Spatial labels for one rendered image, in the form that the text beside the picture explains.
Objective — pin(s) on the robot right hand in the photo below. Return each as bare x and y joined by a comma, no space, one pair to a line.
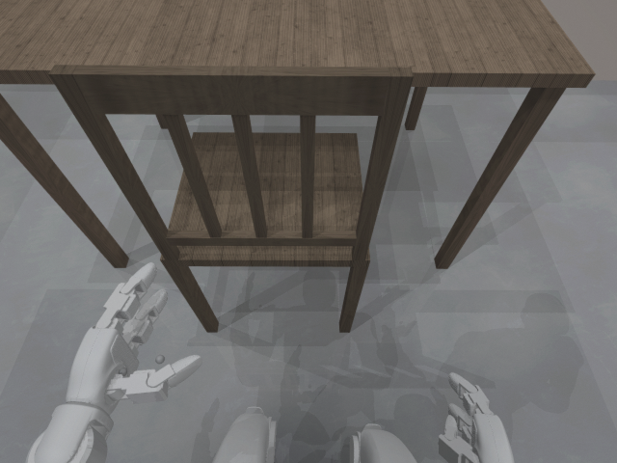
484,439

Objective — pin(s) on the left robot forearm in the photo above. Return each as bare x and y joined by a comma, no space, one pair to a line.
77,433

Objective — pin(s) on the right robot shin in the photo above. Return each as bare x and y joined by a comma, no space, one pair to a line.
372,426

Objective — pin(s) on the table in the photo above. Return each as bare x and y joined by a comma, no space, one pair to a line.
447,43

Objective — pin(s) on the robot left hand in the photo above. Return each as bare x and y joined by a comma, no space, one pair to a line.
94,376

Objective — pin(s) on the left robot shin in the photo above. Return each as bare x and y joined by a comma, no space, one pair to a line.
255,410

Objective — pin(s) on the chair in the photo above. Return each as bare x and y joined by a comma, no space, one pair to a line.
251,199

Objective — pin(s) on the robot shin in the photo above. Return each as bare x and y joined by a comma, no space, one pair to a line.
255,410
372,426

